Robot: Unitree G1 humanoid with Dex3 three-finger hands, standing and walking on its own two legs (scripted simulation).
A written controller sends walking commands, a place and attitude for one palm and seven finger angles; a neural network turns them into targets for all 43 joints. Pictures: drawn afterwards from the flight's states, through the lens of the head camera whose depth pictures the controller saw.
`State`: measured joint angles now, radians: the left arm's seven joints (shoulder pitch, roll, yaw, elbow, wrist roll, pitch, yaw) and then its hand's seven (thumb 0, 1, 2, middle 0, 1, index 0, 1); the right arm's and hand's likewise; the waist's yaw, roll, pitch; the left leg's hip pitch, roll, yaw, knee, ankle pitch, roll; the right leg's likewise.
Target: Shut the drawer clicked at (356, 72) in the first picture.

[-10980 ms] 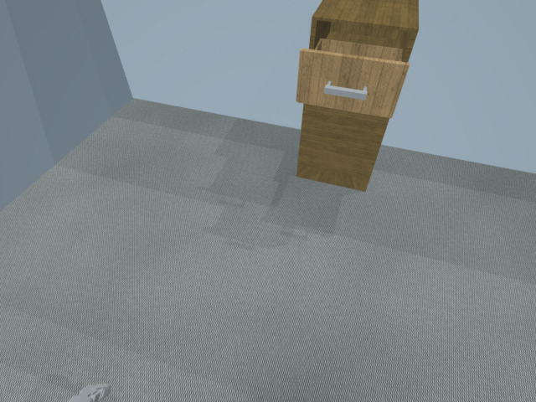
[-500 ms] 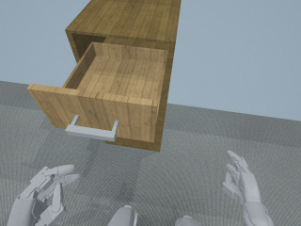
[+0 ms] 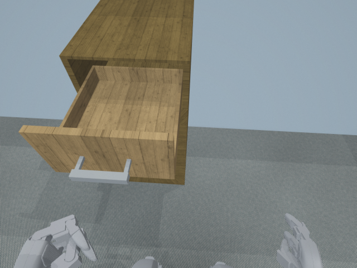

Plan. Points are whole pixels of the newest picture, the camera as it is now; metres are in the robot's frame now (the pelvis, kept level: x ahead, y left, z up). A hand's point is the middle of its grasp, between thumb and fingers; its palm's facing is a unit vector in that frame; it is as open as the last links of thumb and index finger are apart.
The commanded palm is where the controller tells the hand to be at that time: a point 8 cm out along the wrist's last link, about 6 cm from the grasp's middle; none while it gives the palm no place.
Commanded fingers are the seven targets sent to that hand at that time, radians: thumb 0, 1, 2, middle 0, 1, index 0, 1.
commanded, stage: raise the hand and make a fist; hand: left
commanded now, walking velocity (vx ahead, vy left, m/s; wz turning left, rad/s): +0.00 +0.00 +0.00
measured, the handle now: (102, 169) +0.33 +0.21 +0.02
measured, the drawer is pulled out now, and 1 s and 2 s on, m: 0.28 0.28 0.28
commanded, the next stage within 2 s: bring the fist close to the handle in 0.86 s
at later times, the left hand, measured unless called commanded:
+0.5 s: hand (69, 248) +0.14 +0.18 +0.12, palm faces +0.04 -1.00 -0.05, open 3.3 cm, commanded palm +0.09 +0.22 +0.12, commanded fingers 0.00 0.90 0.90 -1.40 -1.60 -1.40 -1.60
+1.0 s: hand (81, 248) +0.15 +0.16 +0.11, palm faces +0.03 -1.00 -0.08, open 3.3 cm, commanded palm +0.10 +0.22 +0.12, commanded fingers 0.00 0.90 0.90 -1.40 -1.60 -1.40 -1.60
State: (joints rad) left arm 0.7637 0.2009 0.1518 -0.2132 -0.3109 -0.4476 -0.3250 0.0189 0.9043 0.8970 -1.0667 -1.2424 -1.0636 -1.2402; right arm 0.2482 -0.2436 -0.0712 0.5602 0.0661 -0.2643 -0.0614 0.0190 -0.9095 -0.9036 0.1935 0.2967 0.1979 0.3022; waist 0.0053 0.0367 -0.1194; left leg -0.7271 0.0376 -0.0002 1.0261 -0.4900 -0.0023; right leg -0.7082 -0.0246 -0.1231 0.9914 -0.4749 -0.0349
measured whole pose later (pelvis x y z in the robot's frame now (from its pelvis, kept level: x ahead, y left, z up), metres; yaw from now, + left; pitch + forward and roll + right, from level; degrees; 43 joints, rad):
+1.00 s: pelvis +0.01 +0.01 +0.01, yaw +0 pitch +8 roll -2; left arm 0.86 0.19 0.04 -0.49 -0.21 -0.28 -0.16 0.02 0.90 0.90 -1.40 -1.60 -1.40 -1.60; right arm 0.26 -0.20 0.00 0.46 0.06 -0.23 -0.03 0.02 -0.91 -0.90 0.20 0.30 0.20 0.30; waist 0.03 0.05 -0.14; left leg -0.64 0.03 0.01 0.99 -0.50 0.01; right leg -0.62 -0.03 -0.11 0.95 -0.48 -0.02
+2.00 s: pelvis +0.00 +0.01 -0.04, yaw -1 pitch +18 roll -2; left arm 0.49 0.17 0.04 -0.14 -0.17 -0.41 -0.12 0.02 0.90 0.90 -1.40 -1.60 -1.40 -1.60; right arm 0.22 -0.21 0.00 0.47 0.01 -0.14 -0.02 0.02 -0.91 -0.90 0.20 0.30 0.20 0.30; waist -0.02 0.03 -0.16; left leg -0.96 0.03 0.01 1.22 -0.57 0.01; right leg -0.94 -0.04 -0.11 1.18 -0.55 -0.02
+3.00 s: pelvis +0.00 +0.01 -0.03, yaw +0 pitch +18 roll -2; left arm 0.28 0.21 0.08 0.00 -0.20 -0.38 -0.12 -0.02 0.87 0.92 -1.40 -1.60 -1.40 -1.60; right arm 0.25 -0.25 0.01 0.49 0.02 -0.11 -0.03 0.01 -0.91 -0.90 0.20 0.30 0.20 0.30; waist -0.03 0.04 -0.16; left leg -0.96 0.03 -0.01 1.20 -0.56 0.01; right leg -0.94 -0.03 -0.12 1.15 -0.54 -0.03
